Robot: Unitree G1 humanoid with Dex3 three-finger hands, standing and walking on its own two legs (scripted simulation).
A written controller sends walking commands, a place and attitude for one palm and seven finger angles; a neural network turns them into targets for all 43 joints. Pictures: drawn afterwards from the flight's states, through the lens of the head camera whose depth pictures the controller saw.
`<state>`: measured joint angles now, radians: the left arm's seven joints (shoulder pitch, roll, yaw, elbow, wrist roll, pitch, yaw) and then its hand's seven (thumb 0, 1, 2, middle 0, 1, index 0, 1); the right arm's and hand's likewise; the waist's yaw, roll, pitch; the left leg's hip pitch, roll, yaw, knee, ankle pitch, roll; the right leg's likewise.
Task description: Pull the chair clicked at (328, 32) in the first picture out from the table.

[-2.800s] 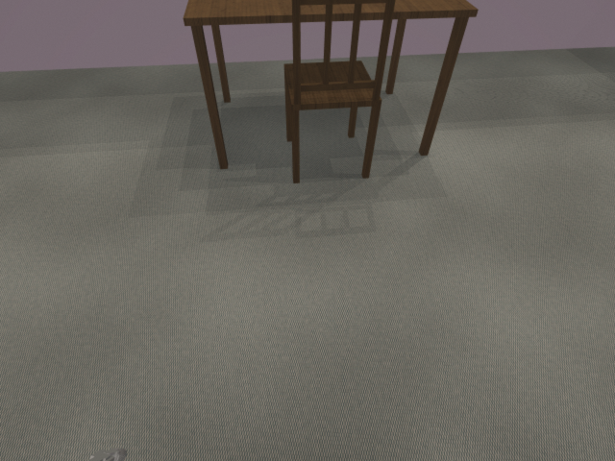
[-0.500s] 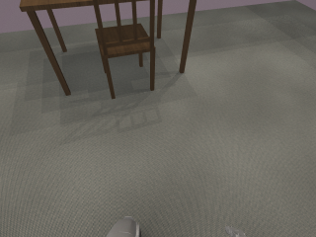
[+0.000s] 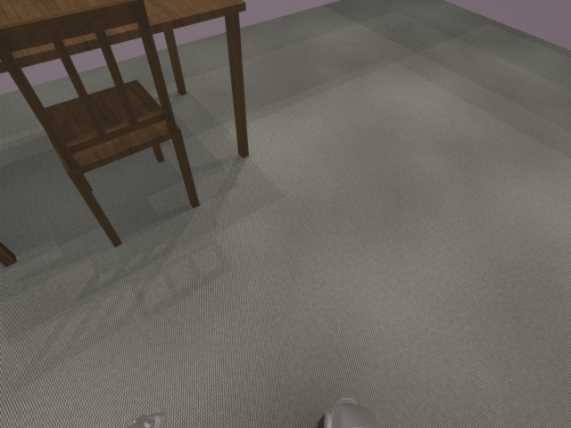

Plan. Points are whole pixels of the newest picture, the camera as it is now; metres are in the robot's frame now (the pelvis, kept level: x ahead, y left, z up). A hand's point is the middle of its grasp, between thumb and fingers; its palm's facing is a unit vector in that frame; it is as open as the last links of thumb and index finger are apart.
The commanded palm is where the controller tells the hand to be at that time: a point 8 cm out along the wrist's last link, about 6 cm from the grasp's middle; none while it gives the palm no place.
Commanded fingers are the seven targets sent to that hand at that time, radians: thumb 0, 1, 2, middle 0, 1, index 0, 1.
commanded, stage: walk to a spot facing it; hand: left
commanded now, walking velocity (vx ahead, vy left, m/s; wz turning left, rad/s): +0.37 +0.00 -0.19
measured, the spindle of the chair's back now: (81, 92) +0.98 +0.59 -0.10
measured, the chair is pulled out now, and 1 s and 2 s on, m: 0.00 0.00 0.00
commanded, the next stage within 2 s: turn to face it in 0.84 s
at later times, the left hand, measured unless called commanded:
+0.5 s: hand (178, 385) +0.22 +0.19 -0.20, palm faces +0.03 -0.99 -0.15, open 7.3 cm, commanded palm none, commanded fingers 0.00 0.90 0.90 -0.20 -0.30 -0.20 -0.30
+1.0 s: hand (228, 214) +0.59 +0.13 -0.18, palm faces -0.24 -0.95 -0.20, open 7.3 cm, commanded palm none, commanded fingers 0.00 0.90 0.90 -0.20 -0.30 -0.20 -0.30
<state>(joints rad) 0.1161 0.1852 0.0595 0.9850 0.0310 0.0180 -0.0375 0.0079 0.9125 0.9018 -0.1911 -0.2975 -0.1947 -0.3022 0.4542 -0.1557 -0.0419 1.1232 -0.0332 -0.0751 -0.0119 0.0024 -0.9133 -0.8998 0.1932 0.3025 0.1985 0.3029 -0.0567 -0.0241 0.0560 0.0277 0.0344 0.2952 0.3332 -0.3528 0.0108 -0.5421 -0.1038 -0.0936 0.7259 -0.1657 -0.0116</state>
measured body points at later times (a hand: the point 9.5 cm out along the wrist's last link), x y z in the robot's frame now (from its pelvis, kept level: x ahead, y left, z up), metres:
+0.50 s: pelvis +0.24 +0.01 -0.01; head +0.25 +0.03 +0.44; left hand +0.22 +0.24 -0.18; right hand +0.31 -0.26 -0.14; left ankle +0.33 +0.11 -0.74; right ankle +0.15 -0.12 -0.74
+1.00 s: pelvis +0.47 -0.03 -0.02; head +0.50 -0.05 +0.43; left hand +0.61 +0.18 -0.16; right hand +0.32 -0.20 -0.17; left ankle +0.34 +0.11 -0.74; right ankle +0.57 -0.15 -0.73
